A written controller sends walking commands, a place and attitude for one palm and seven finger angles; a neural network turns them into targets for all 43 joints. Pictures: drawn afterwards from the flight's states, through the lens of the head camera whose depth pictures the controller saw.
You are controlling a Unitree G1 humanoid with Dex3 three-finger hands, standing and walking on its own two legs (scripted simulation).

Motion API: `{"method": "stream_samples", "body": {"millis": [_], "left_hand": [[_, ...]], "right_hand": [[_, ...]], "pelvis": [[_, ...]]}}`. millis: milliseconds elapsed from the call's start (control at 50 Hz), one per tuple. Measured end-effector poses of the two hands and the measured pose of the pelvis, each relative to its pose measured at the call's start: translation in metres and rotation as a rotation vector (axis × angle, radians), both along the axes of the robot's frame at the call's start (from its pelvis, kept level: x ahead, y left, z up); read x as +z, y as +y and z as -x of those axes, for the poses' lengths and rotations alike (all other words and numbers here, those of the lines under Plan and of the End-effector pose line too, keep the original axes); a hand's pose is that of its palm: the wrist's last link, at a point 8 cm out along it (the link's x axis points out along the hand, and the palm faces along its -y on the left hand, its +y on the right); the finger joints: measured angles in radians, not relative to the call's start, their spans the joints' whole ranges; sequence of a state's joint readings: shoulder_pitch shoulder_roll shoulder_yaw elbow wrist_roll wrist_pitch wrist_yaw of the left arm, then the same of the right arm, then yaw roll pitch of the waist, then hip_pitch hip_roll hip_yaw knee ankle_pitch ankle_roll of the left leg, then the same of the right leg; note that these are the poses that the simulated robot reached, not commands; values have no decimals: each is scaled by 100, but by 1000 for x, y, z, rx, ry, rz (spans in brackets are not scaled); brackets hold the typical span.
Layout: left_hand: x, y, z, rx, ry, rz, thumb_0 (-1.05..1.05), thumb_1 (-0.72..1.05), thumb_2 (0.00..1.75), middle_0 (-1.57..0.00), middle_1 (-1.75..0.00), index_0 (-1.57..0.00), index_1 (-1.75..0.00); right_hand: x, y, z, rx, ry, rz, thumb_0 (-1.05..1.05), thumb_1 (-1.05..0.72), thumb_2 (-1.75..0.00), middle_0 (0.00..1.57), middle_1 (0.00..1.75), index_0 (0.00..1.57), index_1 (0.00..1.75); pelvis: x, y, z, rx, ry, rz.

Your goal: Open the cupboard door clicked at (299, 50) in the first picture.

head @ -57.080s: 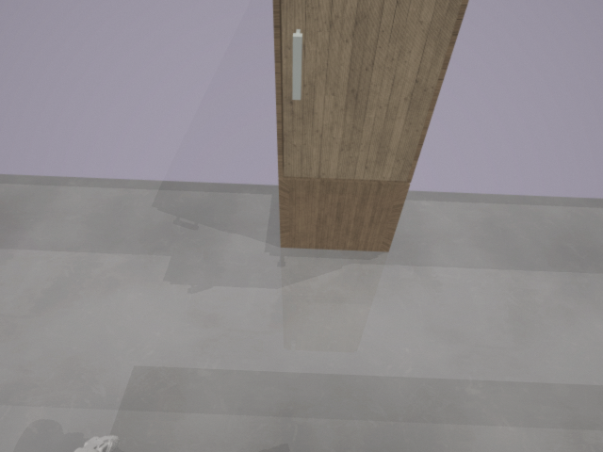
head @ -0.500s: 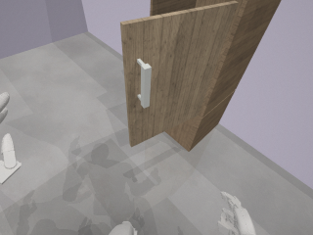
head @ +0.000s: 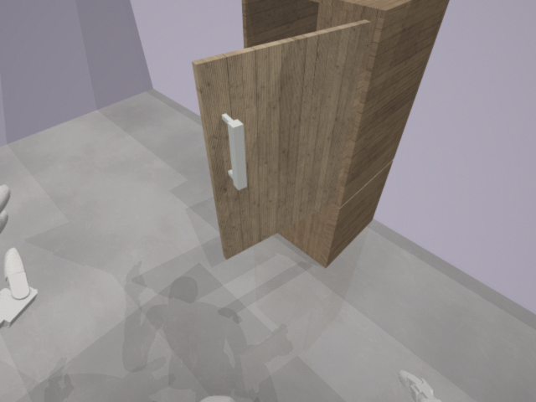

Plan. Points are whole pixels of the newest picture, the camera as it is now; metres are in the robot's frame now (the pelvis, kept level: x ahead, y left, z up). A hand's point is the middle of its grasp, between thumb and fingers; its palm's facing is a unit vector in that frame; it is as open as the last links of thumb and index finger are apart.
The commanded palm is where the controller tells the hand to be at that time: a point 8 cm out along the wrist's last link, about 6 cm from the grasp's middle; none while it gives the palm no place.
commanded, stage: stop stepping back and stand still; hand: left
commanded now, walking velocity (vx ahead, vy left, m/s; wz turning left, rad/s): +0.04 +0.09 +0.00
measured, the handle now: (233, 152) +0.59 +0.12 +0.05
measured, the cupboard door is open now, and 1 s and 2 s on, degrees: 78 78 78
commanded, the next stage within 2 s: let the arm hang, fingers relaxed in 0.06 s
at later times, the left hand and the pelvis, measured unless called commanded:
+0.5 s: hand out of the picture +0.02 +0.22 -0.18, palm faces +0.12 -0.98 -0.18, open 6.9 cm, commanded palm none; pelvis +0.00 +0.04 +0.00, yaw +4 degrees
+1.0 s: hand out of the picture -0.05 +0.23 -0.17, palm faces +0.09 -0.98 -0.18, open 7.4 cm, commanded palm none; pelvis -0.01 +0.07 +0.00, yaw +3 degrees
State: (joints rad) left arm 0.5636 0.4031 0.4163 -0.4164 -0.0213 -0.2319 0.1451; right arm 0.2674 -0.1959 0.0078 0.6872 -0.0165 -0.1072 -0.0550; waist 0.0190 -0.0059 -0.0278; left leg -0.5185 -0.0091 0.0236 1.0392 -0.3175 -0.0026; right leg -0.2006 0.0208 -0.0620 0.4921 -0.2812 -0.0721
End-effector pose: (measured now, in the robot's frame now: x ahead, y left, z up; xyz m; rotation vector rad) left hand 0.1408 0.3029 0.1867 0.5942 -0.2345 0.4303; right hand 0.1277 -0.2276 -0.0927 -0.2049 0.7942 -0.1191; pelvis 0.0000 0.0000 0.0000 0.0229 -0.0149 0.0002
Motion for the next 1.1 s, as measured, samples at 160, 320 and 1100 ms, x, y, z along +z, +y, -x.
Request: {"method": "stream_samples", "body": {"millis": [160,320,1100], "left_hand": [[-15,8,-17,24,15,88,1,89,90,-21,-30,-21,-30],[-227,9,-16,73,810,415,0,91,90,-20,-30,-19,-30],[-332,-26,183,276,1547,761,0,91,90,-20,-30,-19,-30]], "right_hand": [[11,-8,-15,-8,-19,63,1,-90,-90,20,30,20,30],[-32,8,-24,75,108,37,1,-90,-90,20,30,20,30],[-56,94,147,-78,639,-89,0,-91,-90,20,30,20,30]], "pelvis": [[4,11,-6,21,-8,-3],[-19,32,1,66,4,9],[3,69,7,50,-15,24]]}}
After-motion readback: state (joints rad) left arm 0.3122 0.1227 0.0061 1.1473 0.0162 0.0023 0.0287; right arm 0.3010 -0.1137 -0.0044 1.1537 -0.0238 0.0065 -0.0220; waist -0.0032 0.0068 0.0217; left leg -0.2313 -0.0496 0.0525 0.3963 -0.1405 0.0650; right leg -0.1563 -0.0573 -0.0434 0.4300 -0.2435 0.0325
